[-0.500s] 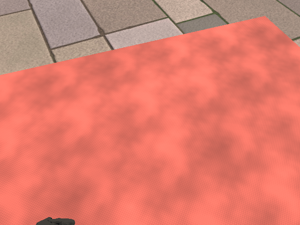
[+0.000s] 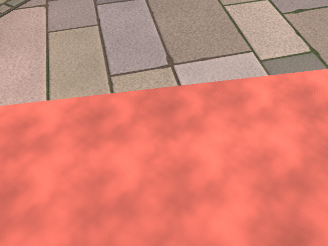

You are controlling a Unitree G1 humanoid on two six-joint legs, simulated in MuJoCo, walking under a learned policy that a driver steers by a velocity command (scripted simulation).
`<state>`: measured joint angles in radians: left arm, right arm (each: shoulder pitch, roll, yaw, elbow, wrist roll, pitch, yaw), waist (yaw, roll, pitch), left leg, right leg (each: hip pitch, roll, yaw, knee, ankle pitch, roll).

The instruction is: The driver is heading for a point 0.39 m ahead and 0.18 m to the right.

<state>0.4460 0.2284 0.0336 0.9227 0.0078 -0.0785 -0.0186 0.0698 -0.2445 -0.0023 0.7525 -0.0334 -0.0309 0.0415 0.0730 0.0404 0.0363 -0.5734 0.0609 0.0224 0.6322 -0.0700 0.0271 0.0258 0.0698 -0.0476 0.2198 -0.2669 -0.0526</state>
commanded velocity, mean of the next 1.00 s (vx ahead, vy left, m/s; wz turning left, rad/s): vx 0.35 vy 0.00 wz -0.28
